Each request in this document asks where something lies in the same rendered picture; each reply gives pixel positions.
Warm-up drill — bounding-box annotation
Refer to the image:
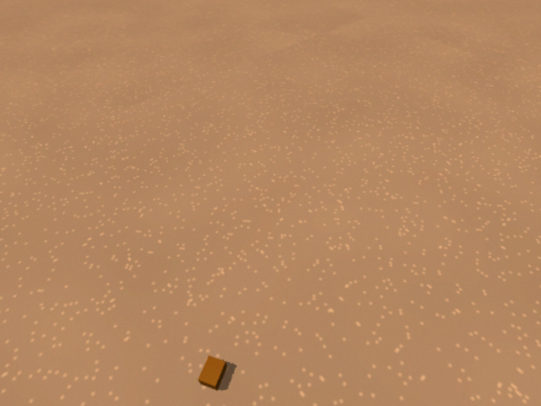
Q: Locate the small box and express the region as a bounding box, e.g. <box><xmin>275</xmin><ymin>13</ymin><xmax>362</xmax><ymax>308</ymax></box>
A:
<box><xmin>198</xmin><ymin>356</ymin><xmax>227</xmax><ymax>390</ymax></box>

